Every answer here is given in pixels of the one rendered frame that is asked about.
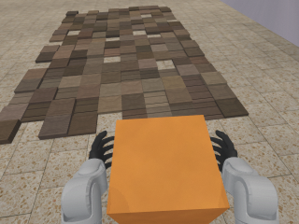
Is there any left robot forearm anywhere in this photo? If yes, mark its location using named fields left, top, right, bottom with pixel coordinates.
left=61, top=158, right=108, bottom=224

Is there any right robot forearm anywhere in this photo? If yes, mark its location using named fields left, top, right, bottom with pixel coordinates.
left=221, top=157, right=279, bottom=224

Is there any left robot hand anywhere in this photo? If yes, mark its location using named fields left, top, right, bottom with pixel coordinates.
left=88, top=131, right=115, bottom=169

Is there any carton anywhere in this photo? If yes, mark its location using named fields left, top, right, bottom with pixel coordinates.
left=107, top=115, right=230, bottom=224

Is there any right robot hand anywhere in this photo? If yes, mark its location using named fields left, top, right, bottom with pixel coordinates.
left=209, top=130, right=238, bottom=173

